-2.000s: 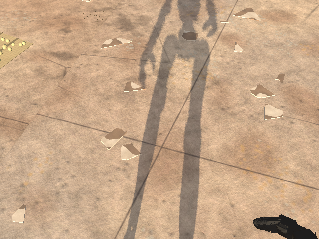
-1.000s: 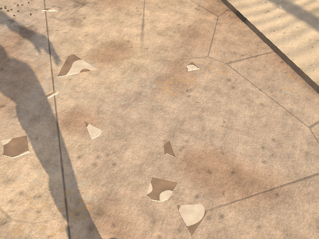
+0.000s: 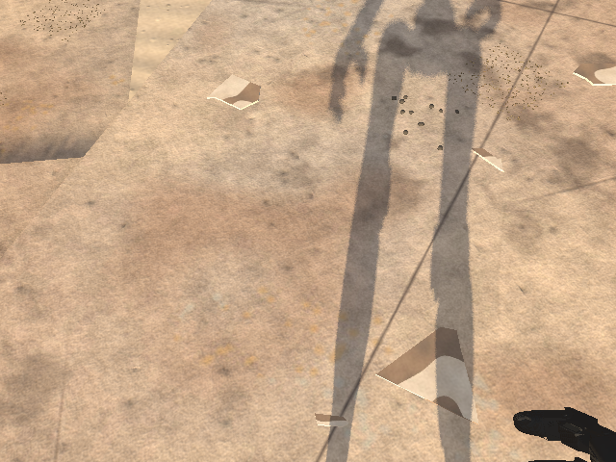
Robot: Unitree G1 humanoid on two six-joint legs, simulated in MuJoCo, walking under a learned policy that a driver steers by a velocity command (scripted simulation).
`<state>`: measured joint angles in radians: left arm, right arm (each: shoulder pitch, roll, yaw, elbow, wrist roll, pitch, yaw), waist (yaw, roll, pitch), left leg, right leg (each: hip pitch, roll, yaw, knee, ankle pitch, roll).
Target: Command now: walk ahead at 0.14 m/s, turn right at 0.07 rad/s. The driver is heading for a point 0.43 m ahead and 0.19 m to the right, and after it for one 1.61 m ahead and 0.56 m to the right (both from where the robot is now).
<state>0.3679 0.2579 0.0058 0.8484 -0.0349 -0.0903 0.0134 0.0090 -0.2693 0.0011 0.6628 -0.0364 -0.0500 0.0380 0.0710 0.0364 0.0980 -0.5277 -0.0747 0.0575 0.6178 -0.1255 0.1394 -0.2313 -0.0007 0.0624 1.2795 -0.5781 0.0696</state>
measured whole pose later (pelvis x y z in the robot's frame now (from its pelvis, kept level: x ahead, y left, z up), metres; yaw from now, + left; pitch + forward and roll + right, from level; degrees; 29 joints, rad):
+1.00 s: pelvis +0.42 -0.26 +0.02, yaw -35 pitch +2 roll +1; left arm 0.13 0.29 0.05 0.64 0.02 -0.02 0.04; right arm 0.15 -0.28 -0.06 0.79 0.01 -0.07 0.04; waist -0.04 -0.01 0.09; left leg -0.41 -0.12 -0.06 0.42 -0.03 0.06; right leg -0.42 0.06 0.12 1.22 -0.47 0.05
